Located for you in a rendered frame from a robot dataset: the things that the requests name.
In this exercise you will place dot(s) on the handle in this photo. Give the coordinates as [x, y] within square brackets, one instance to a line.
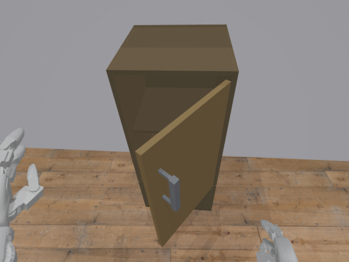
[174, 187]

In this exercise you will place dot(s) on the left robot hand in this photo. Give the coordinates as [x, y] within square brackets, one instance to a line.
[10, 156]

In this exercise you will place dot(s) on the left robot forearm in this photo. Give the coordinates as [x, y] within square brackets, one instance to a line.
[7, 249]

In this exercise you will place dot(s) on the cupboard door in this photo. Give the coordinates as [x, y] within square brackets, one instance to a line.
[187, 148]

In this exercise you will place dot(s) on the right robot hand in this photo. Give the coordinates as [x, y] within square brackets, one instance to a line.
[279, 251]

